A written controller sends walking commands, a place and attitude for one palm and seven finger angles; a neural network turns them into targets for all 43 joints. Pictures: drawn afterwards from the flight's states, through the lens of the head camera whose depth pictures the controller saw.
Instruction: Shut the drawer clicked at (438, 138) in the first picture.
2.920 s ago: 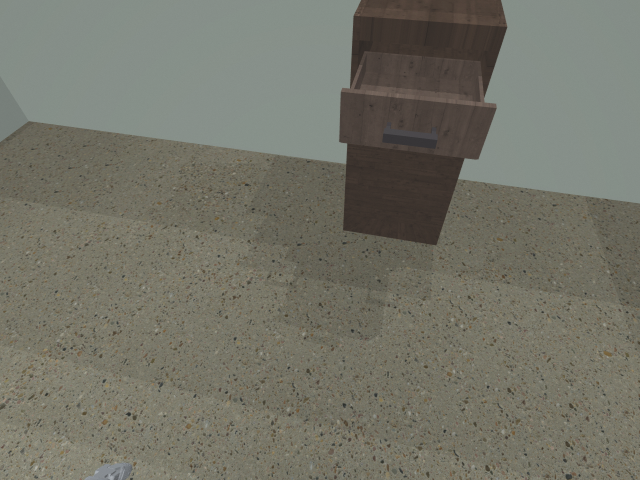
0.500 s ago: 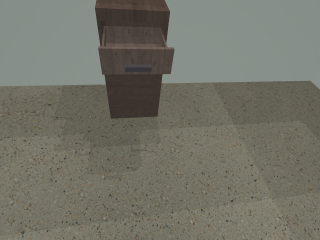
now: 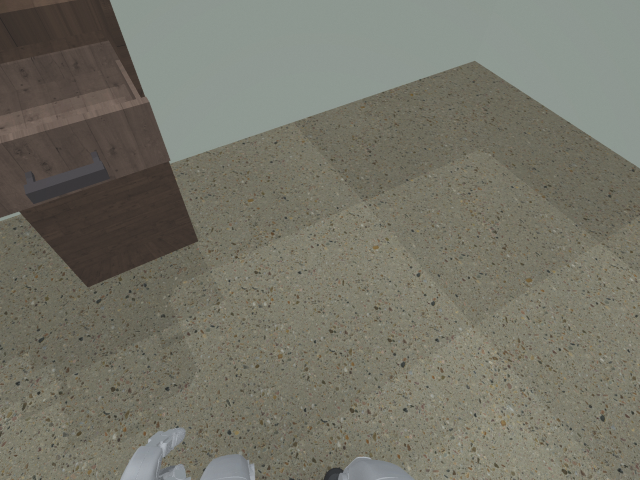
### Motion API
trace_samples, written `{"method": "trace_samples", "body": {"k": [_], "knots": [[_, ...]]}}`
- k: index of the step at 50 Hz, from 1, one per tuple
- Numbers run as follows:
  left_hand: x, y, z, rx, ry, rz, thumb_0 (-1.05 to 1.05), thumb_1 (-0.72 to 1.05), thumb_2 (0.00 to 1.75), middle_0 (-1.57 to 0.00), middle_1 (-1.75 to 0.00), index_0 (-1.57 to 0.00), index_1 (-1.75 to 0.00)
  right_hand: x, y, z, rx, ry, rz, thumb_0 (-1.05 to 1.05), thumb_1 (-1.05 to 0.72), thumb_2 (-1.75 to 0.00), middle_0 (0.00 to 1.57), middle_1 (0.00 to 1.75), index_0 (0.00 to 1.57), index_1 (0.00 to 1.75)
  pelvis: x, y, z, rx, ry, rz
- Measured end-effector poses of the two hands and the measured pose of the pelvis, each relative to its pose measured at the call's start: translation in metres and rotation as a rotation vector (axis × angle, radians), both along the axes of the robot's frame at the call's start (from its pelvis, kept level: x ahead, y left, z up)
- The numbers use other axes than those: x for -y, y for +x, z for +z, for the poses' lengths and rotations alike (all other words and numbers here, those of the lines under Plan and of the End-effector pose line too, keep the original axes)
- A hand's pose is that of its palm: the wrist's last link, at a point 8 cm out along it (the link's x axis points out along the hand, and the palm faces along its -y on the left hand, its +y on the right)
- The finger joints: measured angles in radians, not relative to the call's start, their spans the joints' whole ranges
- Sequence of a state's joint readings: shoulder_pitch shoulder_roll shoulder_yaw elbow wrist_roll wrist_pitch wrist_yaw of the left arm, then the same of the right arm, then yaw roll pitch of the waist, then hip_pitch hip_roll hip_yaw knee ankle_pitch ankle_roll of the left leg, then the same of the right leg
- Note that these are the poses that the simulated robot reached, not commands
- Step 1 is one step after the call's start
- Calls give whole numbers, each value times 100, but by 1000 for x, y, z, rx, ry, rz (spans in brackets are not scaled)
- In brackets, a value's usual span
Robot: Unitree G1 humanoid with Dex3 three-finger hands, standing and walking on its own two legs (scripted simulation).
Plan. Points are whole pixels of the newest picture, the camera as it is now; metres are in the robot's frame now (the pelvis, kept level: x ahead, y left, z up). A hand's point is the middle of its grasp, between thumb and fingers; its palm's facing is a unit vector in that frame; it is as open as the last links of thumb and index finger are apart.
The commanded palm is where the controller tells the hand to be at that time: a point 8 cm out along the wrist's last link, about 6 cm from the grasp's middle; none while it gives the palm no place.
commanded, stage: walk to a spot facing it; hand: left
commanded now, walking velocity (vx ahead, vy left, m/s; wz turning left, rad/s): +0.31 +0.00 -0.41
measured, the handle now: (66, 174) +0.60 +0.44 -0.03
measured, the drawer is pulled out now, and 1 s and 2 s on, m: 0.30 0.30 0.30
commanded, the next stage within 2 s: turn to face it in 0.26 s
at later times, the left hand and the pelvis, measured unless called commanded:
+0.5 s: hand (153, 427) +0.21 +0.24 -0.16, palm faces -0.14 -0.97 -0.19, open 7.4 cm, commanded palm none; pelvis +0.16 +0.04 +0.02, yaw -13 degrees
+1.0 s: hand (163, 383) +0.28 +0.24 -0.18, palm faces +0.09 -0.98 -0.20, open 7.4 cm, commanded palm none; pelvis +0.20 +0.05 -0.01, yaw +4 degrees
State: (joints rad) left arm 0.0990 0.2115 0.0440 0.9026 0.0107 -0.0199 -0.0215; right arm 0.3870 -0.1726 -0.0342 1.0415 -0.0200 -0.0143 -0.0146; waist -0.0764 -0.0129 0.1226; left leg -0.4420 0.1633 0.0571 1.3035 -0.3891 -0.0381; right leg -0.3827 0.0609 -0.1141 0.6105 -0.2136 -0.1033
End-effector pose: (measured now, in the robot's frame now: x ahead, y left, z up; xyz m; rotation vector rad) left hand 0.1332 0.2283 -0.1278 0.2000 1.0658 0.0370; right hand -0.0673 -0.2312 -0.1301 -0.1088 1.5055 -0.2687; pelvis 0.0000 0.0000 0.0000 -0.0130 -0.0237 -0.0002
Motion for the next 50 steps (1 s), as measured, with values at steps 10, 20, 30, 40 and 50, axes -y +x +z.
{"method": "trace_samples", "body": {"k": [10, 20, 30, 40, 50], "knots": [[-30, 5, 14, -116, 44, 58, 0, 92, 90, -21, -30, -20, -30, -7, 205, 23, 399, -3, 92, 1, -91, -89, 20, 30, 19, 29, -13, 70, 17, -29, 4, -80], [-69, 32, -6, -280, 43, 50, 1, 91, 90, -20, -30, -20, -30, -32, 310, 42, 556, -70, 98, 1, -91, -89, 20, 30, 20, 30, -43, 141, 10, -17, 7, -205], [-29, 134, 6, -188, 20, -61, 1, 91, 90, -20, -30, -19, -30, -27, 237, 23, 247, -52, -66, 0, -94, -89, 20, 30, 20, 30, -35, 183, 22, -21, -1, -187], [-3, 175, 14, -52, 19, 27, 0, 92, 90, -21, -30, -20, -30, -14, 216, 1, 26, 26, -46, 1, -92, -89, 20, 30, 19, 29, -18, 200, 14, -13, 14, -54], [-64, 138, -19, -124, 19, 179, 0, 90, 90, -21, -30, -20, -30, -29, 323, 4, 237, -31, 154, 1, -91, -89, 20, 30, 19, 29, -46, 204, -5, -18, -4, 66]]}}
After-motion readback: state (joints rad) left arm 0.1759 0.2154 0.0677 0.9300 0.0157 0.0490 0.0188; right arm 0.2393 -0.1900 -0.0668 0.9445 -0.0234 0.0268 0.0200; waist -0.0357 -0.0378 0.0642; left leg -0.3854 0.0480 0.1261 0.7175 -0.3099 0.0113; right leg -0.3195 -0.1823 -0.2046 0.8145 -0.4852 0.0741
